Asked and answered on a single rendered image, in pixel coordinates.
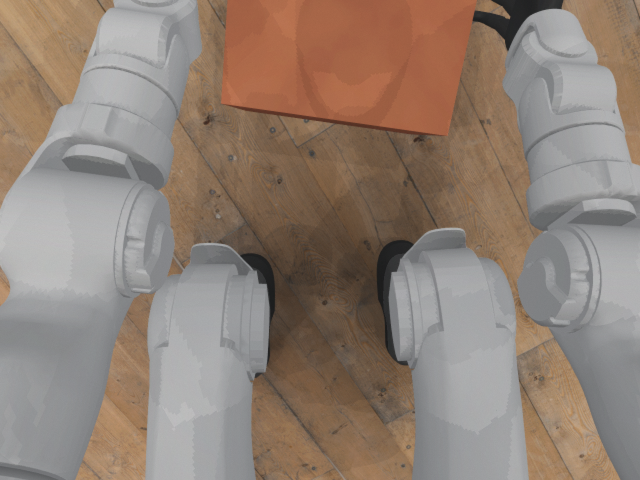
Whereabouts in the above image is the robot left upper arm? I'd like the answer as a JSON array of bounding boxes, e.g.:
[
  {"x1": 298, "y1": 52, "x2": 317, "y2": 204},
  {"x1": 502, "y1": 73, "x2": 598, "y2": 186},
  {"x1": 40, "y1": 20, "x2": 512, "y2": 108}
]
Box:
[{"x1": 0, "y1": 167, "x2": 175, "y2": 480}]

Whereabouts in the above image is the robot right upper arm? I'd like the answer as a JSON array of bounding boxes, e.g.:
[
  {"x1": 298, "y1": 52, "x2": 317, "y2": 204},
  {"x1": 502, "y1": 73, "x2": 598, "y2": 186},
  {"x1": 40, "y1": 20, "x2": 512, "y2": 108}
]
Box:
[{"x1": 517, "y1": 223, "x2": 640, "y2": 480}]

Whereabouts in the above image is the right robot hand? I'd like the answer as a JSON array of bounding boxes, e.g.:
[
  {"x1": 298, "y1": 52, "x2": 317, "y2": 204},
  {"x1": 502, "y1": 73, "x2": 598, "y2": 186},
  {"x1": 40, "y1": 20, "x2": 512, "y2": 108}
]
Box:
[{"x1": 473, "y1": 0, "x2": 563, "y2": 51}]

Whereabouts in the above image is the robot foot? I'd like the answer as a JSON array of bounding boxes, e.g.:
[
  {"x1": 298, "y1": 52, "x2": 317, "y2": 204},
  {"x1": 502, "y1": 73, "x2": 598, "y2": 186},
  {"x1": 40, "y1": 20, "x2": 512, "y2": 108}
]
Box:
[
  {"x1": 240, "y1": 253, "x2": 275, "y2": 378},
  {"x1": 377, "y1": 240, "x2": 414, "y2": 365}
]

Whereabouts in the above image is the carton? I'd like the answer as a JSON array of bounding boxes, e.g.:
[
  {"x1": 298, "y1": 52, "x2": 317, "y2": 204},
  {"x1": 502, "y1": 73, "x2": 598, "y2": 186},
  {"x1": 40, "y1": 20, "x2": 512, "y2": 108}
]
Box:
[{"x1": 221, "y1": 0, "x2": 477, "y2": 136}]

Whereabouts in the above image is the robot left foot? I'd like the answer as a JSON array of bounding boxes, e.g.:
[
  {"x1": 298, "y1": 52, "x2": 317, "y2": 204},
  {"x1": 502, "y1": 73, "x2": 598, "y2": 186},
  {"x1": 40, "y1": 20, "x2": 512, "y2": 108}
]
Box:
[{"x1": 240, "y1": 253, "x2": 275, "y2": 378}]

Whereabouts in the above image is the robot left forearm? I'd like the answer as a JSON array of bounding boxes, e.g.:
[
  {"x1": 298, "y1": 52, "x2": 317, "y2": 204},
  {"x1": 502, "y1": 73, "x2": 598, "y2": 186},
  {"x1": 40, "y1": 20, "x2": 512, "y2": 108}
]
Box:
[{"x1": 0, "y1": 0, "x2": 202, "y2": 275}]

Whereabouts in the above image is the robot right forearm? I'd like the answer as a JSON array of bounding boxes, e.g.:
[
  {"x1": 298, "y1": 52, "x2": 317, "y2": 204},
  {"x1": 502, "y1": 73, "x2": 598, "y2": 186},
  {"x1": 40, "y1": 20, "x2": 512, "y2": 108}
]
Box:
[{"x1": 502, "y1": 9, "x2": 640, "y2": 231}]

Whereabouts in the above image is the robot right foot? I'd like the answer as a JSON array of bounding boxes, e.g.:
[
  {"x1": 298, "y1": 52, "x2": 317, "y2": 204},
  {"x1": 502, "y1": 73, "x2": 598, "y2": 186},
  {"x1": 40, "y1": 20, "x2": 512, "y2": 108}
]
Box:
[{"x1": 377, "y1": 240, "x2": 414, "y2": 365}]

